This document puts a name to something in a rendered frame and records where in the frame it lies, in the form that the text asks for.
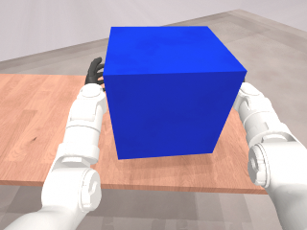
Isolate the carton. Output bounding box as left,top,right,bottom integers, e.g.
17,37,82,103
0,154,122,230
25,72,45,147
103,26,247,160

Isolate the left robot upper arm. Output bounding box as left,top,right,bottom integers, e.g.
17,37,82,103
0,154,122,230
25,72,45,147
4,168,102,230

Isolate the robot left hand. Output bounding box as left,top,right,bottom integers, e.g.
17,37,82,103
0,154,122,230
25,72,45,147
84,57,106,92

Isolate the right robot upper arm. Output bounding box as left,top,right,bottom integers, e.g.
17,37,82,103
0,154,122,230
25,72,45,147
248,141,307,230

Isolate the robot right forearm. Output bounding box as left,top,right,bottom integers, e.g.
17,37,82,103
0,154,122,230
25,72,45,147
232,82,307,151

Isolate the robot left forearm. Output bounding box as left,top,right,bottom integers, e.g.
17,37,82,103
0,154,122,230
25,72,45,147
41,83,107,205

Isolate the table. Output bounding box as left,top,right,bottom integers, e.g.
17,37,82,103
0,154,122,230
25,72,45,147
0,74,268,195

